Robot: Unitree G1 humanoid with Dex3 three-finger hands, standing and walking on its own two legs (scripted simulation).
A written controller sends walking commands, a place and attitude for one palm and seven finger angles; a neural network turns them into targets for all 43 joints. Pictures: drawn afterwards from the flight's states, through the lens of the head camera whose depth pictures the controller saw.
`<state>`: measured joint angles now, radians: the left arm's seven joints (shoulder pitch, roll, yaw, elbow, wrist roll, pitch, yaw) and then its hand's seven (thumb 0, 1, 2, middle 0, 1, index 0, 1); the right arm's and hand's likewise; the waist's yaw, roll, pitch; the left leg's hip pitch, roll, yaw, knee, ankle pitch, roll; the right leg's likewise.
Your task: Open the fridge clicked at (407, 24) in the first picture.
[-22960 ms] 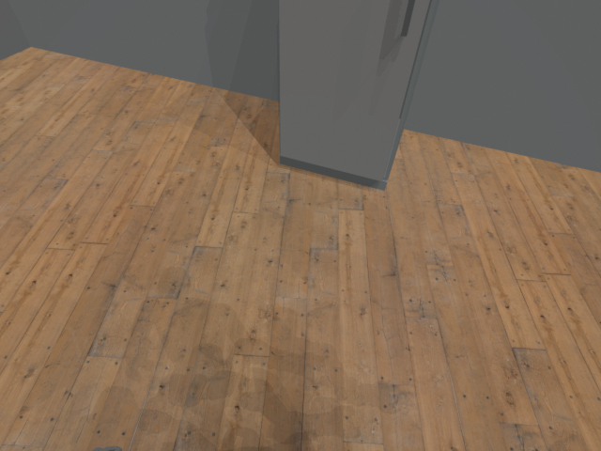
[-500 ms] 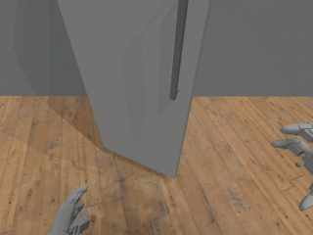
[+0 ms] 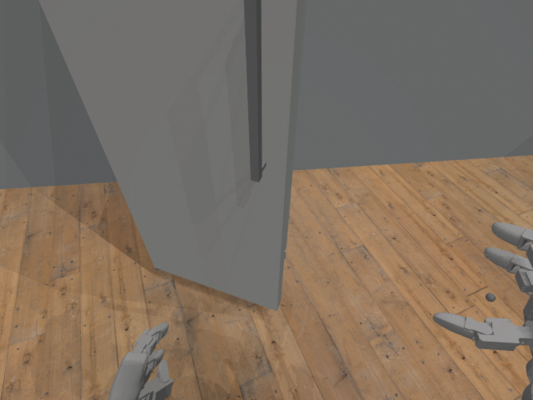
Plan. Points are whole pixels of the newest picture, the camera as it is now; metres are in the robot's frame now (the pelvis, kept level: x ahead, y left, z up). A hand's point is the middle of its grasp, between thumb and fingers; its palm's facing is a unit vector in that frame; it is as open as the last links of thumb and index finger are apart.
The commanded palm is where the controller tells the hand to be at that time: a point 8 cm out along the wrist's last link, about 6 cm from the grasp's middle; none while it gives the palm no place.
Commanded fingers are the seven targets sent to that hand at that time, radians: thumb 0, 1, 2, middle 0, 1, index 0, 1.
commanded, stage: draw the hand back to the body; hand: right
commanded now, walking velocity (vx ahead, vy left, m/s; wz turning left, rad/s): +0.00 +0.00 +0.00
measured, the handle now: (258, 93) +0.58 +0.01 +0.20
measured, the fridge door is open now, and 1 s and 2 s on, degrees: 27 27 27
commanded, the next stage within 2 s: step back with the hand held close in 0.82 s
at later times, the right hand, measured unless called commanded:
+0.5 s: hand (476, 282) +0.21 -0.23 +0.16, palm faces +0.45 +0.81 -0.37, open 8.2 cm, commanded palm +0.16 -0.26 +0.18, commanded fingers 0.00 -0.90 -0.90 0.20 0.30 0.20 0.30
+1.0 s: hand (462, 276) +0.22 -0.22 +0.17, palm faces +0.44 +0.80 -0.39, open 7.4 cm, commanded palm +0.17 -0.25 +0.18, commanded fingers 0.00 -0.90 -0.90 0.20 0.30 0.20 0.30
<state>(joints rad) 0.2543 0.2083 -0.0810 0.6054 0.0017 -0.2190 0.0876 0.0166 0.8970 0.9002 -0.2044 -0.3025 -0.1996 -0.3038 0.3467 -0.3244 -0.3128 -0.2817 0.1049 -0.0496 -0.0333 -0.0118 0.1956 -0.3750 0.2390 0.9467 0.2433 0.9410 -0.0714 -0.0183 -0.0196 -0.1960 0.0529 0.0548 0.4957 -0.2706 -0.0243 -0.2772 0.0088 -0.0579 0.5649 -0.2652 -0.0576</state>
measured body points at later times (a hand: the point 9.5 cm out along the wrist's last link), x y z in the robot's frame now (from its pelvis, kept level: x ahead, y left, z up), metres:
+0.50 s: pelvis +0.03 +0.03 +0.01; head +0.00 +0.05 +0.46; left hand +0.21 +0.26 -0.07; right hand +0.18 -0.27 +0.18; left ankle +0.00 +0.16 -0.73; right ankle +0.03 -0.07 -0.73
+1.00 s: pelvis +0.03 +0.05 +0.01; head +0.01 +0.07 +0.46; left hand +0.22 +0.27 -0.07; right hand +0.19 -0.26 +0.19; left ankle +0.00 +0.16 -0.73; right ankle +0.03 -0.07 -0.73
